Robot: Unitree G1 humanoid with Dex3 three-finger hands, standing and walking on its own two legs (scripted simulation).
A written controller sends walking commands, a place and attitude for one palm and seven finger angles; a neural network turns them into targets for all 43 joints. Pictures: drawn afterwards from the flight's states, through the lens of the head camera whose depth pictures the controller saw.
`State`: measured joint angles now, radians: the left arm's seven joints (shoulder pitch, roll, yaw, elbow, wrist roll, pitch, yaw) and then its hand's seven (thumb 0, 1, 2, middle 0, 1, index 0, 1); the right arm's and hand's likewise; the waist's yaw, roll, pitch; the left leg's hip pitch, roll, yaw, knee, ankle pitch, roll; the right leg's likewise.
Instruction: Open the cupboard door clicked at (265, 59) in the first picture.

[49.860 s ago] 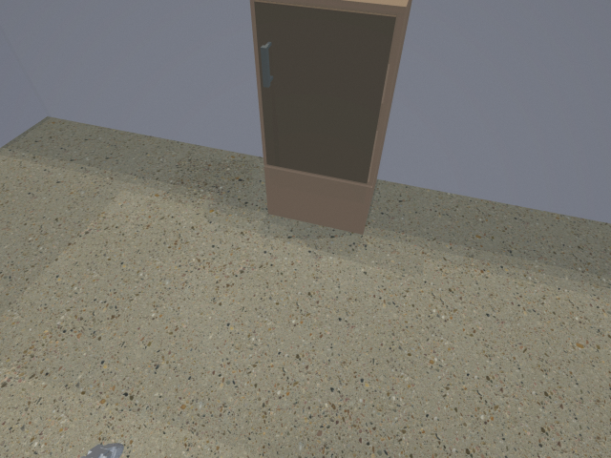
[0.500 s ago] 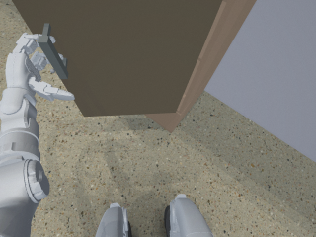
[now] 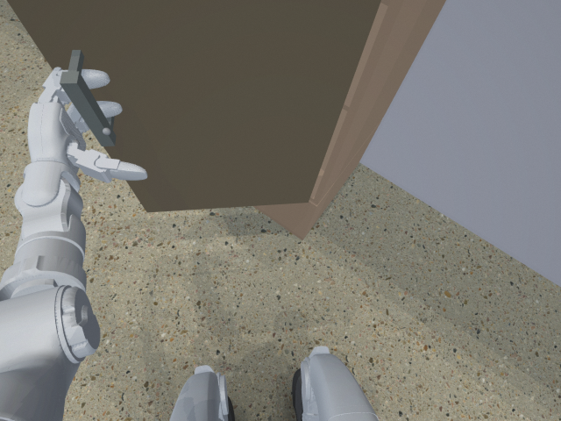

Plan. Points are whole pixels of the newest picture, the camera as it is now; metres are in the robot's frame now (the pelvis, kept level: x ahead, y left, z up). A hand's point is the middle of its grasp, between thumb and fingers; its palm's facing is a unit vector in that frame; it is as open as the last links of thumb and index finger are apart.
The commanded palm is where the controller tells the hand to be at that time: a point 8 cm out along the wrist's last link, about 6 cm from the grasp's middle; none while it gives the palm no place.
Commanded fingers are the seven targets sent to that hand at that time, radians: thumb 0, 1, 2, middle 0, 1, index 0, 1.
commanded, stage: slide the fingers in behind the handle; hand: left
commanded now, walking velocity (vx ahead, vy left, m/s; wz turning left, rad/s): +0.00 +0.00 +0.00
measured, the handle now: (93, 101) +0.55 +0.22 +0.06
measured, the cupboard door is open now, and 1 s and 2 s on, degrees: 42 42 81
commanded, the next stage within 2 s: close the thumb around the handle in 0.18 s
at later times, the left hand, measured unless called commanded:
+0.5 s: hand (102, 132) +0.50 +0.20 +0.06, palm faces +0.03 -1.00 -0.03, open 12.6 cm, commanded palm +0.47 +0.24 +0.06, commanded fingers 0.00 0.17 0.59 -0.35 -1.27 -0.35 -1.27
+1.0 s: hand (108, 133) +0.50 +0.20 +0.06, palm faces +0.01 -1.00 -0.01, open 5.5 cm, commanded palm +0.47 +0.24 +0.06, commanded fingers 0.00 0.90 0.90 -0.40 -1.35 -0.40 -1.35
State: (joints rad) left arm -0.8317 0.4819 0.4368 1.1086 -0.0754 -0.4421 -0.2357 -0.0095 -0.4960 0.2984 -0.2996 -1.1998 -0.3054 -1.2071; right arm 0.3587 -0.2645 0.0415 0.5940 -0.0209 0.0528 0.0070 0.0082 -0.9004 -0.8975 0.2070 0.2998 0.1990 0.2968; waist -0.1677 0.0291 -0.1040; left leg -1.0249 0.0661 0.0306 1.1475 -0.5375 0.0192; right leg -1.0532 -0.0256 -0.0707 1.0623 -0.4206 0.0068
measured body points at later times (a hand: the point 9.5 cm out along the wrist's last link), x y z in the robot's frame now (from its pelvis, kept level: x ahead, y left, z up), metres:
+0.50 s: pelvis +0.00 +0.00 +0.00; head +0.15 +0.02 +0.42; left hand +0.49 +0.26 +0.06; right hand +0.02 -0.26 -0.11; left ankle +0.00 +0.10 -0.65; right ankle +0.04 -0.13 -0.65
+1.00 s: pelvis +0.00 +0.01 +0.00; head +0.14 +0.02 +0.43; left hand +0.49 +0.25 +0.06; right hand +0.03 -0.26 -0.11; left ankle +0.00 +0.10 -0.65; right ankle +0.04 -0.13 -0.65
